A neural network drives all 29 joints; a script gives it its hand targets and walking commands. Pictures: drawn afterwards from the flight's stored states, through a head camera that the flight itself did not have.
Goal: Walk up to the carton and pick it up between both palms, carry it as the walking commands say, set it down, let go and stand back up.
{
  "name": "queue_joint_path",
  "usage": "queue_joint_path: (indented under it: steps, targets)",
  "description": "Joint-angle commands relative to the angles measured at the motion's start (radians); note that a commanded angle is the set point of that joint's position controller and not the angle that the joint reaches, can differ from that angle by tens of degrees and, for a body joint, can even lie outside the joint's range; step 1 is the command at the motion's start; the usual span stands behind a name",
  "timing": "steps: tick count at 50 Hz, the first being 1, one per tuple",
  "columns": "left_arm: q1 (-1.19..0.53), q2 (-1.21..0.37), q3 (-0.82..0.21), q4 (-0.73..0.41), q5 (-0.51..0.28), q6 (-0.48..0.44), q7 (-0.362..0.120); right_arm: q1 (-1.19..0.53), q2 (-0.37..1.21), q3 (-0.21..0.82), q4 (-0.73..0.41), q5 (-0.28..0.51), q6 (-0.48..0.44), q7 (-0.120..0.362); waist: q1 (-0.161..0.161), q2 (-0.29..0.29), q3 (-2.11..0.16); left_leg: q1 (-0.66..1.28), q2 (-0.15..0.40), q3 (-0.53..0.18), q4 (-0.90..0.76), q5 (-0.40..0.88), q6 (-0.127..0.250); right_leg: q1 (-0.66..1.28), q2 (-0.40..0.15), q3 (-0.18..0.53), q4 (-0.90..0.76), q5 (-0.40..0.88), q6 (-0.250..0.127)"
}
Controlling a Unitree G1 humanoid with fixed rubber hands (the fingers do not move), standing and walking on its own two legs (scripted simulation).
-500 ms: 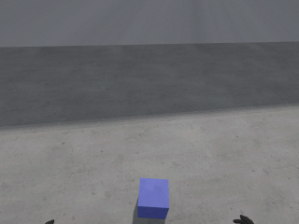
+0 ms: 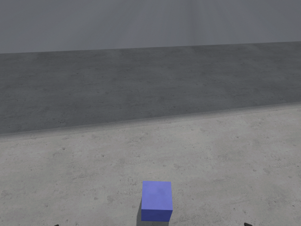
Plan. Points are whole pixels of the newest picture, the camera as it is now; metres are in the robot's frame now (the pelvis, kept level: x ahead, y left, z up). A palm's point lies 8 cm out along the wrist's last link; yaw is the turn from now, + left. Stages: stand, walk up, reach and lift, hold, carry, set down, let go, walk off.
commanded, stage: stand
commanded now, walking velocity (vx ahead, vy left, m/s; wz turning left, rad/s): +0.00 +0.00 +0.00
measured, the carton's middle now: (156, 201) +0.47 -0.06 -0.67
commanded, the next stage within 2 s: none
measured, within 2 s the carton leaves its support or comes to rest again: neither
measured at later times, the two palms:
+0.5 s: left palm out of the picture +0.03 +0.27 -0.11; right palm out of the picture +0.05 -0.31 -0.10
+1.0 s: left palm out of the picture +0.04 +0.27 -0.11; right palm out of the picture +0.05 -0.31 -0.10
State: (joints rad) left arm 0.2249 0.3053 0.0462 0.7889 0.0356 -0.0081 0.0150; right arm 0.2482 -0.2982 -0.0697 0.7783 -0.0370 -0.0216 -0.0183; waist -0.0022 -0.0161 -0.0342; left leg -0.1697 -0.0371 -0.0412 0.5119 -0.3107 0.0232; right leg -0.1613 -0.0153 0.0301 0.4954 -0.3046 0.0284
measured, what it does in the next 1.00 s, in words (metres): stands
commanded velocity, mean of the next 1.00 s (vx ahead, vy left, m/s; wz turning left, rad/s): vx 0.00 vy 0.00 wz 0.00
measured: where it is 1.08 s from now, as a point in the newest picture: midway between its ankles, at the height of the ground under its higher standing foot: outside the picture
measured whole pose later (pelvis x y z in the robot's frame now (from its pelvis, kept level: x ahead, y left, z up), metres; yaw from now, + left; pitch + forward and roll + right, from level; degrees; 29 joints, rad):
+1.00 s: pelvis -0.04 -0.02 +0.01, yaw +1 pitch -3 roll +0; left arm 0.17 0.34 0.01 1.02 0.02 -0.02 0.00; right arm 0.19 -0.33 -0.02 1.00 -0.01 -0.02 -0.01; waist 0.01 -0.02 0.01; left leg -0.16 -0.01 -0.07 0.42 -0.21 -0.01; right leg -0.15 0.00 0.00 0.42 -0.21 0.00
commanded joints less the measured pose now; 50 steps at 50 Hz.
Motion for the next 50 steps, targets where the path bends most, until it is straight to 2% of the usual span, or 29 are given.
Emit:
queue_joint_path:
  steps: [1, 15, 18, 21, 23, 27, 30, 33, 35, 39, 40, 44, 45, 46, 50]
  targets:
    - [-0.035, 0.168, 0.036, -0.055, -0.001, -0.028, 0.003, -0.059, -0.195, -0.043, -0.070, 0.002, -0.022, 0.000, 0.010, 0.034, 0.027, -0.056, 0.120, -0.108, -0.124, 0.275, 0.006, 0.003, -0.064, 0.041, -0.073, 0.210, -0.051]
    - [-0.034, 0.198, 0.025, 0.026, -0.002, -0.038, -0.005, -0.065, -0.207, -0.028, 0.019, 0.010, -0.020, 0.011, 0.006, 0.004, 0.063, -0.046, 0.110, -0.105, -0.146, 0.126, -0.001, -0.047, -0.087, 0.078, -0.146, 0.088, -0.060]
    - [-0.042, 0.211, 0.024, 0.044, -0.002, -0.039, -0.006, -0.064, -0.204, -0.022, 0.037, 0.011, -0.013, 0.015, 0.002, -0.014, 0.091, -0.066, 0.103, -0.103, -0.154, 0.059, 0.000, -0.068, -0.089, 0.091, -0.179, -0.007, -0.060]
    - [-0.042, 0.215, 0.023, 0.057, -0.002, -0.037, -0.008, -0.059, -0.206, -0.019, 0.053, 0.011, -0.013, 0.018, 0.004, 0.000, 0.107, -0.074, 0.101, -0.106, -0.162, 0.000, 0.000, -0.098, -0.090, 0.103, -0.198, -0.100, -0.061]
    - [-0.042, 0.221, 0.024, 0.071, -0.004, -0.037, -0.010, -0.050, -0.213, -0.018, 0.067, 0.012, -0.014, 0.020, 0.005, -0.005, 0.105, -0.068, 0.101, -0.110, -0.168, -0.005, 0.001, -0.097, -0.092, 0.110, -0.207, -0.119, -0.065]
    - [-0.052, 0.231, 0.022, 0.087, -0.003, -0.038, -0.009, -0.060, -0.211, -0.014, 0.082, 0.016, -0.018, 0.021, 0.003, 0.001, 0.078, -0.055, 0.103, -0.106, -0.158, 0.041, 0.000, -0.081, -0.098, 0.117, -0.211, -0.092, -0.067]
    - [-0.052, 0.218, 0.016, 0.104, -0.010, -0.038, -0.012, -0.053, -0.212, -0.008, 0.097, 0.017, -0.023, 0.018, 0.006, 0.006, 0.054, -0.042, 0.113, -0.113, -0.160, 0.108, 0.002, -0.039, -0.095, 0.099, -0.185, 0.029, -0.065]
    - [-0.043, 0.223, 0.013, 0.125, -0.013, -0.037, -0.009, -0.060, -0.220, -0.005, 0.115, 0.019, -0.022, 0.013, 0.010, 0.026, 0.043, -0.039, 0.119, -0.117, -0.163, 0.142, 0.001, -0.016, -0.094, 0.094, -0.171, 0.080, -0.064]
    - [-0.046, 0.228, 0.013, 0.134, -0.015, -0.035, -0.010, -0.062, -0.223, -0.001, 0.121, 0.022, -0.022, 0.010, 0.012, 0.017, 0.042, -0.036, 0.125, -0.120, -0.166, 0.186, 0.000, -0.006, -0.090, 0.081, -0.157, 0.126, -0.060]
    - [-0.053, 0.223, 0.008, 0.154, -0.017, -0.031, -0.009, -0.068, -0.231, 0.004, 0.141, 0.024, -0.020, 0.006, 0.015, 0.030, 0.049, -0.037, 0.128, -0.117, -0.171, 0.203, -0.002, 0.001, -0.096, 0.082, -0.153, 0.154, -0.062]
    - [-0.061, 0.226, 0.007, 0.158, -0.016, -0.032, -0.009, -0.068, -0.226, 0.006, 0.144, 0.024, -0.018, 0.005, 0.012, 0.012, 0.045, -0.034, 0.129, -0.114, -0.172, 0.192, -0.003, -0.001, -0.093, 0.080, -0.158, 0.136, -0.062]
    - [-0.068, 0.230, 0.004, 0.176, -0.020, -0.029, -0.008, -0.085, -0.231, 0.008, 0.155, 0.025, -0.016, 0.005, 0.014, 0.026, 0.065, -0.039, 0.129, -0.111, -0.179, 0.176, -0.004, -0.008, -0.099, 0.085, -0.172, 0.133, -0.062]
    - [-0.075, 0.231, 0.003, 0.177, -0.020, -0.029, -0.008, -0.084, -0.222, 0.012, 0.159, 0.024, -0.015, 0.005, 0.012, 0.010, 0.063, -0.032, 0.128, -0.112, -0.183, 0.174, -0.005, -0.008, -0.094, 0.081, -0.171, 0.116, -0.058]
    - [-0.072, 0.230, 0.003, 0.183, -0.021, -0.029, -0.008, -0.087, -0.227, 0.011, 0.161, 0.023, -0.014, 0.005, 0.012, 0.027, 0.067, -0.027, 0.130, -0.110, -0.184, 0.180, -0.005, -0.009, -0.095, 0.079, -0.175, 0.121, -0.057]
    - [-0.093, 0.241, 0.002, 0.194, -0.019, -0.031, -0.007, -0.097, -0.228, 0.014, 0.170, 0.024, -0.015, 0.007, 0.008, 0.011, 0.062, -0.020, 0.131, -0.108, -0.191, 0.181, -0.005, -0.006, -0.099, 0.085, -0.186, 0.137, -0.060]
